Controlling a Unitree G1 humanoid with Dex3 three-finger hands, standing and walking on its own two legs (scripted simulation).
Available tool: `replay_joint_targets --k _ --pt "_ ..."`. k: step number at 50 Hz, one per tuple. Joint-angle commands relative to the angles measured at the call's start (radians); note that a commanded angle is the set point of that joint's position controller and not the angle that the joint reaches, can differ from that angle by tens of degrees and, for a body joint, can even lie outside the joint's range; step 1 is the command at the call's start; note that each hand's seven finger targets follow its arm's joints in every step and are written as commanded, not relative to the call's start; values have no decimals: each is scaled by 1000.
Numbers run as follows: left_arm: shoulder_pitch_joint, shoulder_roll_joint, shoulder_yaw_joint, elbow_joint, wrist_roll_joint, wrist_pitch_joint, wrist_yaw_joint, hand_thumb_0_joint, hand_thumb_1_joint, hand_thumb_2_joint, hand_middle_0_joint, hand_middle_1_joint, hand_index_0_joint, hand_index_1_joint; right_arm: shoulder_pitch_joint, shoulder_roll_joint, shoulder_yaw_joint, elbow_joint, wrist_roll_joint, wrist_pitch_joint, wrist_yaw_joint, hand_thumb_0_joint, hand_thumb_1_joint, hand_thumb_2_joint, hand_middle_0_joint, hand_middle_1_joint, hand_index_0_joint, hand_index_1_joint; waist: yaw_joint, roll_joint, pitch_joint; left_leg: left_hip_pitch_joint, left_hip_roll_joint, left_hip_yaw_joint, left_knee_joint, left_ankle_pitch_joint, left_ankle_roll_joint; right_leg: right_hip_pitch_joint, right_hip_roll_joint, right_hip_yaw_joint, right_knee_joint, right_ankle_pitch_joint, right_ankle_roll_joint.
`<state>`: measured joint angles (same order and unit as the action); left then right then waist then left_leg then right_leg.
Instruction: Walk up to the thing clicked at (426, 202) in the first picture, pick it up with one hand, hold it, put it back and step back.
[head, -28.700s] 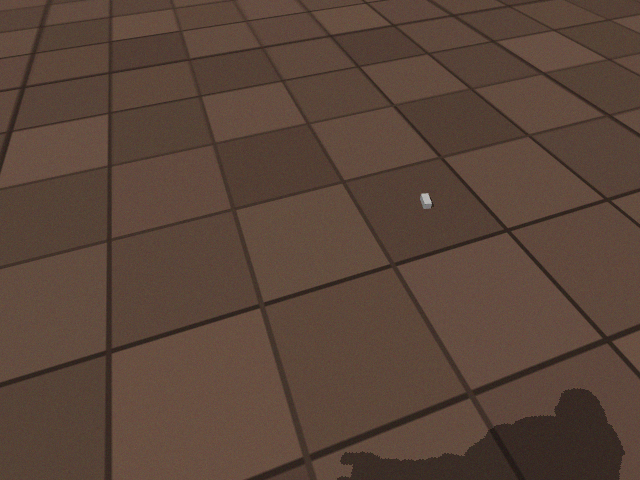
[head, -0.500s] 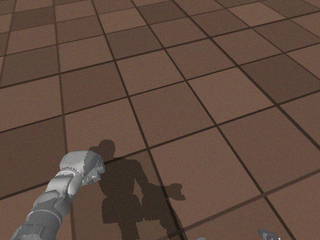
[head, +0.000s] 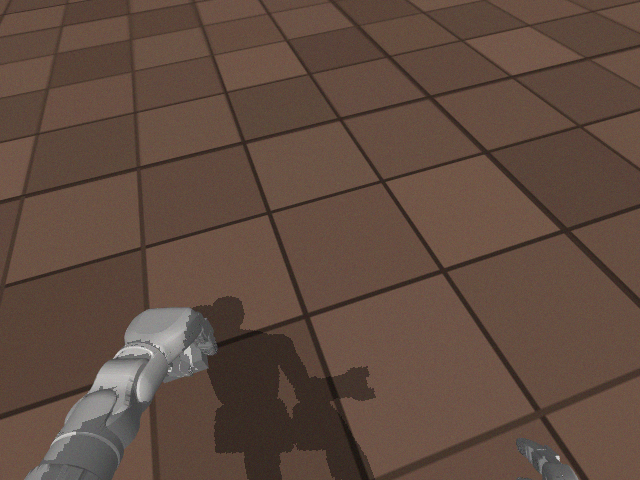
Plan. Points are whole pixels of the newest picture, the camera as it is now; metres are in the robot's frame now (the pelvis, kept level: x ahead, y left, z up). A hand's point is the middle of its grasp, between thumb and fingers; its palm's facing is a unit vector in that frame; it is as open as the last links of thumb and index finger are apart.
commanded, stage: hold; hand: left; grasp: from above
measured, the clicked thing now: (182, 361) +0.32 +0.23 -0.09
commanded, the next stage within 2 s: crouch in 1.30 s
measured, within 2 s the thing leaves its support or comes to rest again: neither
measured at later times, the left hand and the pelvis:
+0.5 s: hand (171, 372) +0.28 +0.22 -0.02, palm faces -0.45 -0.03 -0.89, open 5.1 cm; pelvis -0.01 +0.00 +0.01, yaw +0 degrees
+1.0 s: hand (170, 372) +0.27 +0.21 +0.00, palm faces -0.44 -0.03 -0.90, open 5.1 cm; pelvis -0.01 -0.01 +0.02, yaw +0 degrees
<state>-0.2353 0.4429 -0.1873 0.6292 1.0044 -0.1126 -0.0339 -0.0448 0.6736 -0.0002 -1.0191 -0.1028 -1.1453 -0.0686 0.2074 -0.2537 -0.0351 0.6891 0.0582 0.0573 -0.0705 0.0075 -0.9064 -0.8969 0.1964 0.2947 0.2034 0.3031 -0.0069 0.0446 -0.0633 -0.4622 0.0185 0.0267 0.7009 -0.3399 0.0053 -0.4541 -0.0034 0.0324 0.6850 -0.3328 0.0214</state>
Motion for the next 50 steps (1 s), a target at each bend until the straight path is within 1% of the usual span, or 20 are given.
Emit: replay_joint_targets --k 1,6,8,10,12,15,17,25,29,30,31,35,36,38,40,41,43,45,47,50 --pt "-288 217 113 -208 -10 -1 24 0 831 22 -1110 -140 -1175 -73 -47 -134 -45 -126 -2 -38 -9 0 -901 -897 200 300 200 300 -4 -28 -255 177 -35 -14 -97 279 6 88 41 -14 -105 248 -29" --pt "-292 212 107 -223 -11 0 19 0 840 38 -1131 -132 -1189 -73 -65 -131 -41 -137 0 -36 -11 0 -904 -898 200 300 200 300 3 -22 -239 186 -31 -15 -120 269 4 93 44 -18 -116 226 -33" --pt "-271 225 117 -221 -11 -2 16 0 819 26 -1110 -123 -1169 -63 -68 -131 -41 -135 1 -34 -12 0 -902 -897 200 300 200 300 7 -9 -238 195 -34 -10 -127 267 5 105 41 -16 -124 222 -32" --pt "-281 205 99 -231 -15 -2 12 0 826 40 -1115 -141 -1175 -80 -71 -131 -39 -134 0 -35 -12 0 -904 -898 200 300 200 300 -4 -22 -236 203 -30 -14 -133 267 6 101 43 -17 -126 224 -32" --pt "-280 221 115 -226 -19 -2 13 0 839 31 -1130 -128 -1188 -69 -80 -131 -36 -140 1 -34 -14 0 -904 -898 200 300 200 300 6 -21 -216 195 -34 -10 -140 247 8 104 39 -15 -144 207 -30" --pt "-275 216 108 -233 -22 -3 7 0 841 34 -1126 -137 -1186 -76 -86 -130 -35 -143 1 -33 -16 0 -904 -898 200 300 200 300 -1 -30 -222 213 -34 -7 -147 246 11 113 38 -12 -152 211 -27" --pt "-263 212 108 -236 -23 -5 5 0 841 33 -1141 -121 -1196 -65 -94 -128 -35 -149 3 -33 -17 0 -907 -900 199 300 199 300 9 -40 -211 215 -38 -3 -154 239 12 120 35 -12 -164 204 -26" --pt "-268 227 117 -259 -30 -8 3 0 850 0 -1121 -134 -1191 -62 -118 -128 -29 -154 5 -34 -19 0 -908 -900 199 300 199 300 12 -27 -177 221 -29 -13 -200 174 8 127 40 -13 -192 128 -34" --pt "-261 218 109 -268 -28 -7 -4 0 819 0 -1087 -148 -1161 -73 -117 -127 -26 -147 4 -35 -21 0 -907 -899 199 300 199 300 6 -27 -194 244 -31 -7 -202 203 10 139 39 -12 -196 159 -32" --pt "-271 223 108 -287 -29 -9 -5 0 810 0 -1084 -148 -1155 -75 -118 -127 -28 -146 3 -36 -22 0 -908 -900 199 300 199 300 11 -23 -205 252 -31 -7 -203 217 8 149 40 -14 -194 172 -33" --pt "-269 245 130 -285 -30 -12 -4 0 799 0 -1090 -135 -1155 -69 -123 -129 -28 -147 5 -36 -22 0 -908 -900 199 300 199 300 22 -10 -200 251 -31 -7 -210 214 6 155 40 -15 -199 164 -35" --pt "-265 221 114 -293 -37 -7 -9 0 832 0 -1102 -146 -1173 -73 -128 -125 -22 -150 5 -36 -25 0 -904 -898 200 300 200 300 10 -33 -192 262 -36 2 -212 203 12 154 35 -7 -218 162 -28" --pt "-261 231 121 -285 -40 -7 -9 0 831 0 -1101 -154 -1173 -81 -133 -124 -23 -148 6 -36 -25 0 -906 -899 199 300 199 300 18 -21 -185 262 -34 0 -221 210 10 163 37 -11 -220 163 -31" --pt "-252 218 109 -296 -41 -6 -14 0 816 0 -1097 -153 -1164 -84 -140 -124 -23 -154 8 -35 -26 0 -908 -901 199 300 199 300 20 -31 -183 268 -34 0 -223 230 9 164 37 -13 -221 180 -30" --pt "-221 227 122 -277 -39 -4 -17 0 828 5 -1107 -151 -1174 -83 -142 -123 -23 -154 9 -32 -26 0 -906 -900 199 300 199 300 24 -29 -169 265 -34 1 -230 221 10 171 37 -14 -228 170 -31" --pt "-240 217 110 -301 -45 -6 -20 0 819 12 -1103 -145 -1168 -79 -146 -122 -20 -157 7 -33 -26 0 -906 -900 199 300 199 300 16 -32 -169 270 -34 0 -233 215 11 166 37 -14 -232 168 -30" --pt "-232 232 123 -294 -36 -5 -23 0 824 0 -1102 -139 -1170 -69 -142 -122 -19 -158 10 -30 -28 0 -905 -900 199 300 199 300 21 -30 -161 276 -35 3 -241 209 12 172 35 -11 -239 163 -31" --pt "-252 220 108 -319 -46 -6 -27 0 837 0 -1098 -162 -1173 -85 -150 -121 -18 -158 10 -29 -27 0 -906 -899 199 300 199 300 19 -27 -177 290 -31 -1 -246 222 10 180 38 -14 -236 171 -33" --pt "-228 225 120 -310 -43 -5 -27 0 827 0 -1107 -145 -1174 -76 -147 -121 -19 -158 11 -28 -29 0 -905 -900 199 300 199 300 23 -23 -182 298 -34 2 -247 237 11 186 36 -13 -238 186 -33" --pt "-247 210 102 -311 -41 -2 -26 0 831 11 -1106 -148 -1173 -80 -150 -118 -16 -157 11 -25 -29 0 -904 -899 199 300 199 300 18 -27 -164 293 -34 4 -250 235 12 183 35 -13 -244 188 -32"
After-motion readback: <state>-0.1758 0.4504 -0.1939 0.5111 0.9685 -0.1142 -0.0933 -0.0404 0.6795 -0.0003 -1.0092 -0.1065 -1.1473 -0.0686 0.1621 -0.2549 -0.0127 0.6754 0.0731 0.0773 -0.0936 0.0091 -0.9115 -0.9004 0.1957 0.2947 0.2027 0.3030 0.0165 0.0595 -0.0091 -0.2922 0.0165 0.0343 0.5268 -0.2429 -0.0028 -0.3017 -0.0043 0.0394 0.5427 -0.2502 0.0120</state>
